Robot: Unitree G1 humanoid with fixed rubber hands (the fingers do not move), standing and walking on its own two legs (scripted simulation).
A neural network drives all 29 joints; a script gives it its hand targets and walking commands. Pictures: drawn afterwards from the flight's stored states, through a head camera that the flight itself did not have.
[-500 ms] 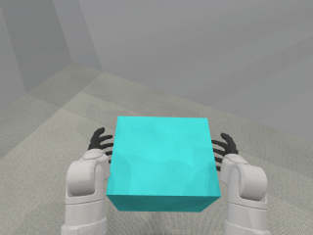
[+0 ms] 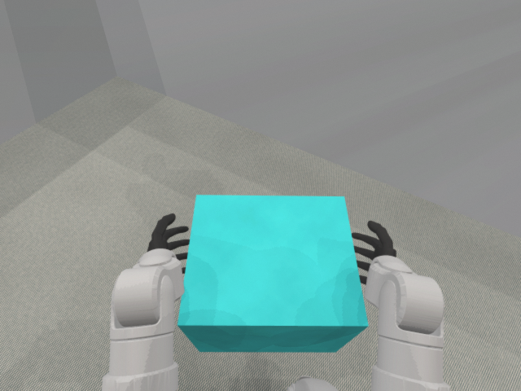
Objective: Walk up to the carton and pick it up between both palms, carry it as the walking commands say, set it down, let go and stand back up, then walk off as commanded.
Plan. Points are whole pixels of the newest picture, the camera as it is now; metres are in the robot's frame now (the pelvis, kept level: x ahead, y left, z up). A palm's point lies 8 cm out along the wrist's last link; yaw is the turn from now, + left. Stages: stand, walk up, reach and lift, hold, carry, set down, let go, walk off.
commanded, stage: carry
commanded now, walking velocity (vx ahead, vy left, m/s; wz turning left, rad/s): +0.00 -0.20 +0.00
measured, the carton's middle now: (269, 277) +0.30 +0.00 -0.02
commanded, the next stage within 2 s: none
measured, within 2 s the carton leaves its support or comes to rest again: neither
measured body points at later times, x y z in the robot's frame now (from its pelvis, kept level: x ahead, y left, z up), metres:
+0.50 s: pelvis -0.06 -0.13 +0.00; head -0.04 -0.13 +0.45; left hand +0.23 +0.04 +0.06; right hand +0.24 -0.28 +0.05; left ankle -0.10 -0.02 -0.68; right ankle -0.01 -0.19 -0.73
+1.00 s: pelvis -0.12 -0.23 -0.01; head -0.11 -0.23 +0.44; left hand +0.18 -0.08 +0.05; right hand +0.16 -0.40 +0.05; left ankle -0.12 -0.07 -0.70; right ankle -0.10 -0.36 -0.74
